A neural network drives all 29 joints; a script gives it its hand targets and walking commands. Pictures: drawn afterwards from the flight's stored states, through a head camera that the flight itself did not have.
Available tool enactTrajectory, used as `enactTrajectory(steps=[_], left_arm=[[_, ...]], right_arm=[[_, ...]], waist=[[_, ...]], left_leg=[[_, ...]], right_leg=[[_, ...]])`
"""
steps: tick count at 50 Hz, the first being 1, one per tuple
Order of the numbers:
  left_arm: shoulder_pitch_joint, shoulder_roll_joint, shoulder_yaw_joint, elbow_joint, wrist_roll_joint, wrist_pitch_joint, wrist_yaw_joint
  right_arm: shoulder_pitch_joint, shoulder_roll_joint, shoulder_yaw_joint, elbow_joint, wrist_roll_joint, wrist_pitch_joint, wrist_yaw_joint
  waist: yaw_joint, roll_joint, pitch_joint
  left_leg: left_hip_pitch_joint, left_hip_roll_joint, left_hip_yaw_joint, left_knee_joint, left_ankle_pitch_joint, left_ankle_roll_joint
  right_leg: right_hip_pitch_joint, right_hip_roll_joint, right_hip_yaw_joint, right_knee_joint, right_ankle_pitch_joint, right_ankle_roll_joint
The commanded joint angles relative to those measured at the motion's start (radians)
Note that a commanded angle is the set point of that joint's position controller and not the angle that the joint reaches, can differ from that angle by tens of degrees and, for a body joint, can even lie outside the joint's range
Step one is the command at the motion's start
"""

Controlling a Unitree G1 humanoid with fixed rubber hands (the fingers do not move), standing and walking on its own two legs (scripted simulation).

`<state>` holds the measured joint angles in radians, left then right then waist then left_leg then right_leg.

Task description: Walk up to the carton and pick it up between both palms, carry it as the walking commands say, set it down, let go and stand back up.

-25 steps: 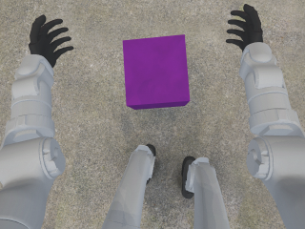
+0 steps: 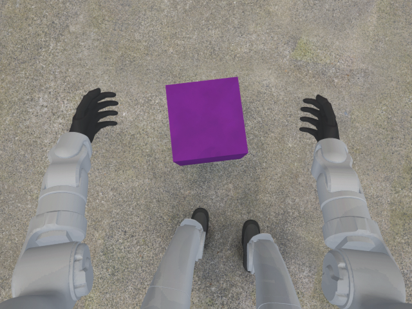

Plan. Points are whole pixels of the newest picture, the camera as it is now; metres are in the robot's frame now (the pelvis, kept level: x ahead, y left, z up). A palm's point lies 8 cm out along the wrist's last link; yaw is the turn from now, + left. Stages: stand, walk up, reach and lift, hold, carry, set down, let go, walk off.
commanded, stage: let go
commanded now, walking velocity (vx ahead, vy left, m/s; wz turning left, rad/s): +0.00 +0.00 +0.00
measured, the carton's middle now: (206, 125) +0.53 +0.10 -0.60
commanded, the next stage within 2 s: stand in 1.00 s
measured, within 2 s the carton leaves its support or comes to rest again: neither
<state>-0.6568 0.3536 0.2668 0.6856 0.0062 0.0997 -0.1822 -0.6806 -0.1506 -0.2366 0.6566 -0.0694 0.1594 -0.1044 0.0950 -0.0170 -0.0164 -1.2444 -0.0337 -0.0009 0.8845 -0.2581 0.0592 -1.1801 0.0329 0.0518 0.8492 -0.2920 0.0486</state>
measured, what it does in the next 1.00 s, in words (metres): rises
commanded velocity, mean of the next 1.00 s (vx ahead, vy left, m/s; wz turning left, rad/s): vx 0.00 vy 0.00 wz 0.00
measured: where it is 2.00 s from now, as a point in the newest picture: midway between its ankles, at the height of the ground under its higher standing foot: (223, 248)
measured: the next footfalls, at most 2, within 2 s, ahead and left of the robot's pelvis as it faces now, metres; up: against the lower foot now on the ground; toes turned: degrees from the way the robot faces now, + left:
none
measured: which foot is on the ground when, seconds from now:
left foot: down 0.00-1.00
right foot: down 0.00-1.00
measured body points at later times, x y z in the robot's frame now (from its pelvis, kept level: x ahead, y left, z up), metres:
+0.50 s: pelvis +0.05 -0.04 +0.07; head +0.11 -0.05 +0.51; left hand +0.23 +0.20 -0.01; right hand +0.27 -0.26 -0.02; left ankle +0.06 +0.08 -0.67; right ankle +0.04 -0.15 -0.67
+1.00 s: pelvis +0.06 -0.05 +0.07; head +0.07 -0.05 +0.52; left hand +0.22 +0.21 +0.00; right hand +0.26 -0.27 +0.00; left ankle +0.06 +0.08 -0.67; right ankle +0.04 -0.15 -0.67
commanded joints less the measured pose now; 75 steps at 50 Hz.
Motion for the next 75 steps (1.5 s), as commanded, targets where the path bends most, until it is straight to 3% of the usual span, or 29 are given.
enactTrajectory(steps=[1,2,6,8,12,14,16,17,18,19,20,22,23,27,34,35,46,48,49,50,52,53,55,56,58,65,69,72,75], left_arm=[[0.066,0.114,-0.012,-0.162,0.001,-0.025,0.003],[0.177,0.082,-0.03,-0.171,0.007,-0.03,0.011],[0.503,-0.002,-0.113,-0.164,-0.018,-0.044,0.03],[0.365,-0.008,-0.134,-0.178,-0.03,-0.067,0.047],[0.609,-0.043,-0.192,-0.168,-0.047,-0.078,0.077],[0.453,-0.012,-0.174,-0.168,-0.052,-0.073,0.085],[0.646,-0.058,-0.227,-0.238,-0.06,-0.075,0.081],[0.733,-0.001,-0.183,-0.27,-0.006,-0.081,0.093],[0.694,-0.039,-0.212,-0.3,-0.03,-0.092,0.099],[0.716,-0.016,-0.173,-0.327,0.0,-0.093,0.101],[0.711,0.013,-0.152,-0.275,0.014,-0.083,0.112],[0.822,-0.043,-0.203,-0.323,-0.019,-0.085,0.1],[0.754,-0.062,-0.217,-0.355,-0.043,-0.081,0.086],[0.85,-0.027,-0.179,-0.305,0.015,-0.059,0.095],[0.818,-0.013,-0.185,-0.333,0.013,-0.023,0.078],[0.787,-0.006,-0.193,-0.378,0.001,-0.01,0.083],[0.862,0.024,-0.145,-0.395,0.047,0.084,0.128],[0.819,-0.011,-0.182,-0.375,0.009,0.097,0.131],[0.869,0.135,-0.152,-0.257,0.02,0.026,0.183],[0.796,0.076,-0.186,-0.257,0.033,-0.009,0.178],[0.785,0.065,-0.175,-0.269,0.035,-0.035,0.175],[0.844,0.072,-0.182,-0.239,0.031,-0.051,0.175],[0.849,0.094,-0.182,-0.2,0.021,-0.07,0.182],[0.835,0.08,-0.191,-0.191,0.041,-0.074,0.183],[0.826,0.088,-0.186,-0.189,0.024,-0.077,0.188],[0.827,0.109,-0.193,-0.116,0.026,-0.071,0.193],[0.858,0.15,-0.195,-0.082,0.026,-0.087,0.203],[0.86,0.166,-0.176,-0.048,0.029,-0.087,0.204],[0.844,0.096,-0.209,-0.045,0.029,-0.09,0.209]], right_arm=[[-0.06,-0.063,0.052,-0.27,0.046,-0.042,0.002],[0.07,-0.067,0.053,-0.251,0.028,-0.048,0.01],[0.387,-0.062,0.112,-0.16,0.032,-0.065,0.06],[0.318,-0.109,0.052,-0.056,-0.011,-0.076,0.066],[0.494,-0.049,0.137,-0.138,0.035,-0.117,0.091],[0.381,-0.068,0.122,-0.073,0.028,-0.118,0.088],[0.604,-0.082,0.1,-0.088,-0.006,-0.115,0.097],[0.658,-0.095,0.096,-0.159,0.004,-0.124,0.104],[0.64,-0.1,0.067,-0.192,-0.001,-0.136,0.096],[0.649,-0.081,0.118,-0.228,0.043,-0.148,0.11],[0.62,-0.152,0.033,-0.218,-0.028,-0.14,0.097],[0.792,-0.07,0.147,-0.182,0.055,-0.142,0.12],[0.739,-0.083,0.13,-0.243,0.032,-0.142,0.12],[0.824,-0.138,0.153,-0.329,0.023,-0.14,0.124],[0.811,-0.134,0.178,-0.385,0.063,-0.095,0.146],[0.876,-0.11,0.199,-0.313,0.07,-0.075,0.144],[0.885,-0.17,0.192,-0.303,0.099,-0.064,0.15],[0.859,-0.146,0.195,-0.308,0.089,-0.064,0.14],[0.819,-0.215,0.171,-0.171,0.025,-0.088,0.104],[0.88,-0.267,0.149,-0.151,0.016,-0.104,0.083],[0.897,-0.315,0.141,-0.116,0.011,-0.126,0.086],[0.881,-0.291,0.159,-0.093,0.009,-0.129,0.09],[0.827,-0.279,0.167,-0.075,0.022,-0.139,0.09],[0.794,-0.29,0.157,-0.071,0.027,-0.157,0.096],[0.778,-0.273,0.18,-0.029,0.026,-0.159,0.093],[0.836,-0.33,0.169,0.048,0.032,-0.172,0.098],[0.798,-0.351,0.16,0.059,0.022,-0.17,0.079],[0.796,-0.333,0.173,0.096,0.031,-0.168,0.078],[0.832,-0.391,0.157,0.12,0.028,-0.17,0.06]], waist=[[0.058,0.007,-0.837],[0.061,0.138,-0.851],[0.001,0.039,-0.632],[-0.042,0.041,-0.377],[-0.002,0.073,-0.377],[-0.052,-0.003,-0.159],[-0.078,0.024,-0.203],[-0.015,0.149,-0.275],[-0.071,0.093,-0.278],[-0.015,0.126,-0.26],[-0.073,0.053,-0.183],[-0.059,0.07,-0.131],[-0.102,-0.065,-0.109],[-0.056,-0.018,-0.059],[-0.083,-0.177,0.038],[-0.081,-0.065,0.073],[-0.055,0.097,0.031],[-0.1,-0.052,0.07],[-0.044,-0.175,0.044],[-0.126,-0.123,0.073],[-0.113,0.013,0.042],[-0.095,-0.051,0.027],[-0.081,0.051,-0.024],[-0.097,-0.05,0.04],[-0.056,0.099,-0.065],[-0.102,-0.018,-0.047],[-0.096,0.107,-0.072],[-0.093,0.006,-0.093],[-0.122,0.062,-0.045]], left_leg=[[0.931,0.025,-0.094,-0.076,0.677,-0.051],[1.114,0.044,-0.113,-0.094,0.712,-0.083],[1.097,0.044,-0.097,-0.215,0.416,-0.09],[0.926,0.042,-0.077,-0.27,0.158,-0.11],[1.023,0.043,-0.075,-0.3,0.315,-0.103],[0.907,0.043,-0.061,-0.321,0.195,-0.085],[1.013,0.045,-0.052,-0.381,0.231,-0.107],[1.107,0.047,-0.058,-0.389,0.273,-0.124],[1.115,0.051,-0.053,-0.381,0.315,-0.113],[1.142,0.037,-0.035,-0.384,0.291,-0.109],[1.094,0.039,-0.026,-0.404,0.252,-0.112],[1.087,0.031,-0.005,-0.437,0.251,-0.094],[1.096,0.024,-0.002,-0.442,0.198,-0.067],[1.104,-0.003,0.038,-0.472,0.17,-0.079],[1.179,-0.05,0.043,-0.444,0.094,-0.063],[1.199,-0.038,0.033,-0.444,0.075,-0.065],[1.133,-0.048,0.022,-0.453,0.155,-0.072],[1.134,-0.041,0.009,-0.443,0.12,-0.063],[1.092,0.061,-0.026,-0.415,0.14,-0.085],[1.131,0.044,-0.035,-0.403,0.102,-0.068],[1.057,0.081,-0.075,-0.452,0.033,-0.06],[1.07,0.078,-0.091,-0.479,-0.025,-0.069],[1.04,0.084,-0.092,-0.467,0.032,-0.062],[1.059,0.084,-0.086,-0.467,0.052,-0.063],[1.018,0.102,-0.113,-0.472,0.254,-0.056],[1.114,0.098,-0.079,-0.434,0.45,-0.056],[1.135,0.108,-0.083,-0.452,0.466,-0.054],[1.141,0.125,-0.132,-0.497,0.444,-0.058],[1.182,0.118,-0.097,-0.478,0.586,-0.071]], right_leg=[[0.227,0.064,-0.035,-0.075,0.176,-0.015],[0.197,0.063,-0.05,-0.069,0.102,-0.021],[0.4,0.047,-0.076,-0.162,0.03,-0.045],[0.376,0.038,-0.078,-0.21,-0.088,-0.05],[0.542,0.023,-0.062,-0.254,0.033,-0.062],[0.49,0.007,-0.042,-0.302,-0.029,-0.059],[0.665,0.019,-0.06,-0.329,0.035,-0.061],[0.708,0.012,-0.06,-0.323,0.066,-0.057],[0.725,0.014,-0.036,-0.354,0.107,-0.06],[0.758,0.007,-0.043,-0.361,0.107,-0.051],[0.746,0.013,-0.044,-0.392,0.104,-0.057],[0.874,0.002,-0.041,-0.423,0.161,-0.041],[0.883,-0.006,-0.041,-0.45,0.119,-0.031],[0.976,-0.033,-0.002,-0.509,0.196,-0.024],[1.007,-0.057,0.018,-0.546,0.192,-0.007],[1.002,-0.08,0.039,-0.552,0.196,-0.018],[1.084,-0.04,0.006,-0.482,0.336,-0.014],[1.046,-0.031,-0.014,-0.465,0.305,-0.009],[0.951,-0.059,0.022,-0.475,0.159,-0.015],[0.886,-0.078,0.068,-0.513,0.063,-0.024],[0.959,-0.06,0.036,-0.447,0.004,-0.042],[0.913,-0.043,0.012,-0.446,-0.04,-0.026],[0.979,-0.06,0.046,-0.428,0.066,-0.032],[0.936,-0.063,0.041,-0.444,0.06,-0.03],[1.061,-0.075,0.038,-0.381,0.135,-0.043],[1.041,-0.081,0.027,-0.384,0.344,-0.038],[1.018,-0.078,0.051,-0.415,0.289,-0.033],[1.066,-0.081,0.04,-0.381,0.264,-0.038],[1.028,-0.096,0.05,-0.377,0.371,-0.043]])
